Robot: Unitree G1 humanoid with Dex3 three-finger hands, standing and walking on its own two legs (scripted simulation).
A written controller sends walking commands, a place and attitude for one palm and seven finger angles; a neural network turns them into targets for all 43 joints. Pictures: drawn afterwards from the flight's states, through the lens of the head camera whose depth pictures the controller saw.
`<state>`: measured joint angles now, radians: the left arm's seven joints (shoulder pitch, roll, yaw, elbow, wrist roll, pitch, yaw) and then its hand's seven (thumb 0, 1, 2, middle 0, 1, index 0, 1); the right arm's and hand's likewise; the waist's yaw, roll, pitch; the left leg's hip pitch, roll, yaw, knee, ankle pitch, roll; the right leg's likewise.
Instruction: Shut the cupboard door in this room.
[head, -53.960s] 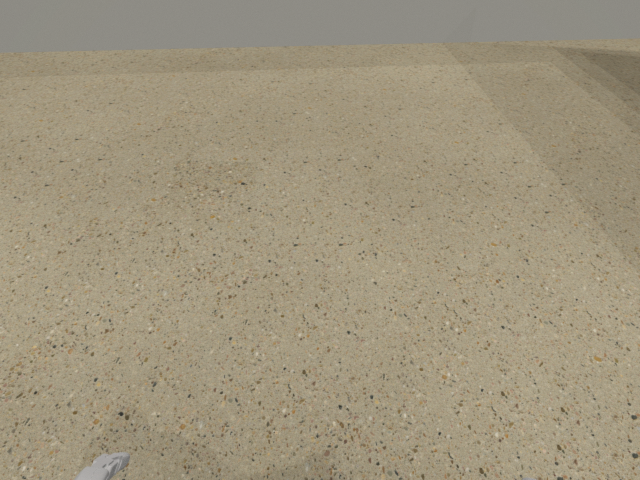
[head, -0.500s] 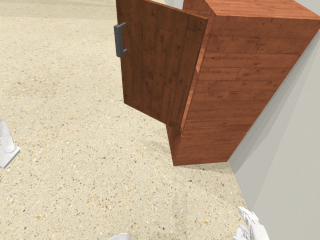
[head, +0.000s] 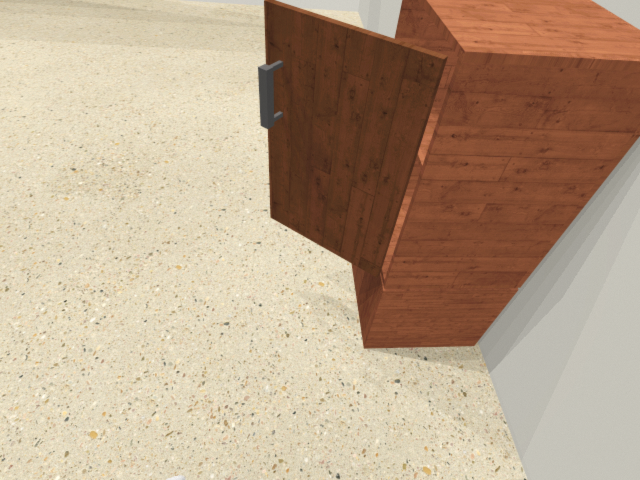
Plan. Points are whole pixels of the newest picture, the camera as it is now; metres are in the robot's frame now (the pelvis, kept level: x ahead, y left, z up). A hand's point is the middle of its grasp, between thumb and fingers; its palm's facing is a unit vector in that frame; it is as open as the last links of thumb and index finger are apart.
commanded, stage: let the arm hang, fingers relaxed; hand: left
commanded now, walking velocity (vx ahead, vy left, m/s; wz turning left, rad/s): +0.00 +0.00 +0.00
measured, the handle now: (272, 94) +0.85 +0.14 +0.06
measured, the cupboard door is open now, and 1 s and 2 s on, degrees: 52 52 52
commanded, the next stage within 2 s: look to check the result in 0.82 s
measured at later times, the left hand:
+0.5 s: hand out of the picture -0.04 +0.21 -0.15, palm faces +0.00 -0.97 -0.22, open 7.3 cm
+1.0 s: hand out of the picture -0.05 +0.17 -0.16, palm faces +0.00 -0.99 -0.15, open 7.3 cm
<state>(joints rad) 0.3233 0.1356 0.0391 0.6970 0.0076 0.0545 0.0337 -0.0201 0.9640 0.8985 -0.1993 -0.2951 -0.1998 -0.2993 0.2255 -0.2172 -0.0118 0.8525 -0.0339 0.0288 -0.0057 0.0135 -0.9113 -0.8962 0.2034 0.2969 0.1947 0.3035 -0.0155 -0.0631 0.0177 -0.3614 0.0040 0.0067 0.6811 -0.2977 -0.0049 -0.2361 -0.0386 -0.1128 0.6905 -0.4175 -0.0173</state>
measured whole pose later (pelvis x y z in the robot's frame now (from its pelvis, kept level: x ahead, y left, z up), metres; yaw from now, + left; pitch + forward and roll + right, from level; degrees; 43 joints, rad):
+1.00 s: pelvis -0.01 +0.02 +0.02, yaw -2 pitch -2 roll +0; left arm 0.35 0.10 0.01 1.16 0.01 0.00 0.04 0.00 0.91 0.90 -0.20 -0.29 -0.20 -0.30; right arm 0.34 -0.09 -0.01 1.14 -0.01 0.02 -0.04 0.01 -0.91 -0.90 0.20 0.30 0.19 0.30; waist -0.01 0.00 0.03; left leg -0.25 0.01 0.05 0.44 -0.16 0.02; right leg -0.13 -0.02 -0.07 0.43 -0.26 0.00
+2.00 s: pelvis -0.01 +0.03 +0.01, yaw +12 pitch +1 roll -2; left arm 0.14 0.23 0.08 0.94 0.03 0.05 0.03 0.00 0.91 0.90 -0.20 -0.29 -0.20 -0.30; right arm 0.22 -0.20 -0.06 0.97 -0.03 0.03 -0.02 0.01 -0.91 -0.90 0.20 0.30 0.20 0.30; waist -0.04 -0.01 0.10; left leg -0.37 -0.04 -0.02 0.55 -0.20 0.06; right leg -0.47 -0.05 -0.02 1.11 -0.42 0.05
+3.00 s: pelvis +0.03 -0.03 +0.01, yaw +49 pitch +1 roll +0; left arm 0.14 0.24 0.06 0.83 0.02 0.03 0.02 0.00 0.91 0.90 -0.20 -0.29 -0.20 -0.30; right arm 0.18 -0.22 -0.06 0.89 -0.03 0.06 0.00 0.01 -0.91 -0.90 0.21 0.30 0.20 0.30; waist -0.02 0.02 0.09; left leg -0.32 -0.03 -0.12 0.57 -0.26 -0.02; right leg -0.36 -0.03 -0.03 0.68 -0.34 0.07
